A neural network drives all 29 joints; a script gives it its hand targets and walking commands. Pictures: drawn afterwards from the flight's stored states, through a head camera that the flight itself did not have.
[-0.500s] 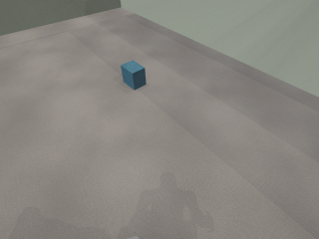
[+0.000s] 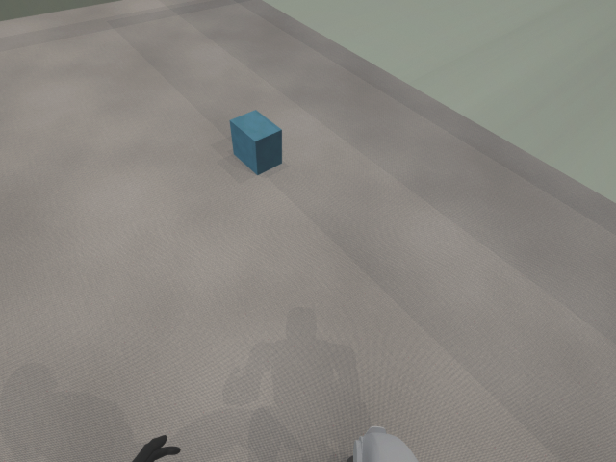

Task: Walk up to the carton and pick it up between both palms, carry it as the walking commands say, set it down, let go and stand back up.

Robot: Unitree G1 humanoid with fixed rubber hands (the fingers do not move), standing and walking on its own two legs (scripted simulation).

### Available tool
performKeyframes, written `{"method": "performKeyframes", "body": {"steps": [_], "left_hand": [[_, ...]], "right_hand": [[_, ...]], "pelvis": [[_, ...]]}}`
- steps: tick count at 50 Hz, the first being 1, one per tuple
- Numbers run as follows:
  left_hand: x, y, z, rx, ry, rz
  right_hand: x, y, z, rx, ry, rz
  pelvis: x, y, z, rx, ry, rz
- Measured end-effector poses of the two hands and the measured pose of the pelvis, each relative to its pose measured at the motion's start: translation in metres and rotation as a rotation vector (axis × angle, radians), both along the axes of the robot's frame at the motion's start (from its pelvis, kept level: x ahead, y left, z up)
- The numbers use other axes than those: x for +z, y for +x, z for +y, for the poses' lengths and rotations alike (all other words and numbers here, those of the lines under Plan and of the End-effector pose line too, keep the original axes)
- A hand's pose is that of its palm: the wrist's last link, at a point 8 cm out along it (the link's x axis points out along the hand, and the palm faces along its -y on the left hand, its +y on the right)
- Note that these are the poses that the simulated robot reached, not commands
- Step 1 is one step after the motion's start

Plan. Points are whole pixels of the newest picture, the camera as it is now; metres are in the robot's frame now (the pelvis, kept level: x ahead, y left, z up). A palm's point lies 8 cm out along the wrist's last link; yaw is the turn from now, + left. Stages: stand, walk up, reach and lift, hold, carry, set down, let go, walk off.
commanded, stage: walk up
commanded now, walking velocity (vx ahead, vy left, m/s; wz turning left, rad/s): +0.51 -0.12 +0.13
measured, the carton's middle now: (256, 142) +1.63 +0.16 -0.68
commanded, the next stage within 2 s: none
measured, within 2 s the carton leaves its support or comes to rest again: neither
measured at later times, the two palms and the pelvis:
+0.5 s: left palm out of the picture +0.15 +0.19 -0.11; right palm (453, 327) +0.36 -0.27 -0.14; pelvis +0.25 -0.04 +0.00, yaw +1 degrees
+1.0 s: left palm (164, 236) +0.58 +0.28 -0.14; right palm (416, 298) +0.41 -0.21 -0.11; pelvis +0.49 +0.03 +0.00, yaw +1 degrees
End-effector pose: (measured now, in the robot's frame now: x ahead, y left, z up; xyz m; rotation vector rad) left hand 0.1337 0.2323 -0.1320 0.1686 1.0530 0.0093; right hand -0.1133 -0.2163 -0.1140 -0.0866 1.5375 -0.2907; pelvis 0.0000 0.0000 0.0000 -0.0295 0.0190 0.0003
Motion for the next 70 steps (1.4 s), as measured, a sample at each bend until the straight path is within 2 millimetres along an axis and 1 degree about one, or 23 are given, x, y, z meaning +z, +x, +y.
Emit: {"method": "performKeyframes", "body": {"steps": [3, 6, 8, 9, 11, 16, 20, 23, 28, 32, 35, 36, 38, 42, 45, 50, 54, 59, 61, 62, 64, 66, 70], "left_hand": [[0.004, 0.065, -0.025, -0.032, -0.015, -0.072], [0.005, 0.125, -0.050, -0.053, -0.010, -0.135], [-0.001, 0.153, -0.059, -0.036, 0.014, -0.173], [-0.005, 0.159, -0.060, -0.021, 0.032, -0.172], [-0.010, 0.148, -0.056, 0.017, 0.060, -0.100], [-0.002, 0.078, -0.037, 0.166, 0.128, 0.156], [0.012, 0.033, -0.036, 0.252, 0.143, 0.310], [0.019, 0.016, -0.040, 0.300, 0.135, 0.390], [0.022, 0.027, -0.037, 0.355, 0.107, 0.447], [0.010, 0.063, -0.021, 0.368, 0.069, 0.462], [-0.011, 0.100, -0.001, 0.343, 0.043, 0.476], [-0.020, 0.116, 0.008, 0.323, 0.039, 0.478], [-0.028, 0.158, 0.024, 0.281, 0.035, 0.444], [-0.027, 0.265, 0.048, 0.192, 0.027, 0.296], [-0.019, 0.341, 0.055, 0.134, 0.027, 0.196], [-0.008, 0.444, 0.044, 0.059, 0.010, 0.096], [-0.001, 0.521, 0.018, 0.005, -0.012, 0.019], [0.006, 0.618, -0.022, -0.048, 0.002, -0.093], [0.002, 0.645, -0.029, -0.031, 0.037, -0.140], [0.000, 0.650, -0.029, -0.016, 0.055, -0.140], [-0.001, 0.639, -0.023, 0.029, 0.090, -0.077], [0.003, 0.616, -0.011, 0.087, 0.127, 0.016], [0.013, 0.566, 0.003, 0.196, 0.168, 0.183]], "right_hand": [[-0.005, 0.018, -0.007, -0.023, 0.010, 0.043], [-0.018, 0.052, -0.026, -0.024, 0.015, 0.067], [-0.034, 0.082, -0.043, -0.005, 0.025, 0.080], [-0.042, 0.101, -0.052, 0.010, 0.028, 0.074], [-0.050, 0.153, -0.070, 0.047, 0.023, 0.008], [-0.043, 0.298, -0.094, 0.162, 0.016, -0.209], [-0.033, 0.386, -0.088, 0.226, 0.042, -0.313], [-0.027, 0.440, -0.072, 0.267, 0.072, -0.366], [-0.018, 0.526, -0.031, 0.323, 0.119, -0.454], [-0.011, 0.597, 0.006, 0.364, 0.119, -0.529], [-0.013, 0.644, 0.025, 0.380, 0.068, -0.585], [-0.016, 0.652, 0.028, 0.372, 0.045, -0.594], [-0.016, 0.647, 0.026, 0.336, 0.008, -0.551], [-0.009, 0.598, 0.007, 0.231, -0.057, -0.360], [-0.003, 0.560, 0.003, 0.160, -0.074, -0.234], [0.004, 0.521, 0.009, 0.056, -0.059, -0.072], [0.001, 0.523, 0.013, -0.001, -0.026, -0.002], [-0.019, 0.562, -0.001, -0.037, 0.027, 0.050], [-0.037, 0.588, -0.014, -0.014, 0.052, 0.069], [-0.044, 0.607, -0.021, 0.002, 0.057, 0.061], [-0.051, 0.656, -0.038, 0.047, 0.054, 0.001], [-0.051, 0.714, -0.051, 0.095, 0.046, -0.088], [-0.041, 0.822, -0.061, 0.179, 0.043, -0.241]], "pelvis": [[-0.006, 0.032, -0.012, 0.007, 0.010, 0.002], [-0.016, 0.070, -0.028, 0.012, 0.018, 0.008], [-0.029, 0.098, -0.041, 0.024, 0.034, 0.007], [-0.034, 0.109, -0.046, 0.023, 0.034, 0.007], [-0.033, 0.127, -0.053, 0.017, 0.033, 0.005], [-0.013, 0.173, -0.059, 0.019, 0.045, -0.006], [-0.003, 0.208, -0.056, 0.015, 0.057, -0.011], [0.001, 0.233, -0.049, 0.012, 0.059, -0.012], [0.003, 0.276, -0.030, 0.011, 0.056, -0.011], [-0.003, 0.317, -0.007, 0.018, 0.043, -0.008], [-0.017, 0.354, 0.016, 0.005, 0.026, -0.006], [-0.023, 0.363, 0.023, 0.002, 0.026, -0.006], [-0.022, 0.380, 0.030, 0.002, 0.023, -0.009], [-0.009, 0.416, 0.037, 0.009, 0.008, -0.011], [-0.001, 0.442, 0.040, 0.013, 0.002, -0.011], [0.004, 0.486, 0.034, 0.009, 0.001, -0.017], [0.002, 0.523, 0.022, 0.005, 0.010, -0.018], [-0.012, 0.579, -0.003, 0.006, 0.031, -0.015], [-0.025, 0.604, -0.016, 0.020, 0.049, -0.015], [-0.029, 0.613, -0.020, 0.019, 0.049, -0.015], [-0.026, 0.630, -0.025, 0.017, 0.052, -0.014], [-0.018, 0.648, -0.026, 0.018, 0.057, -0.015], [-0.006, 0.682, -0.026, 0.019, 0.058, -0.013]]}}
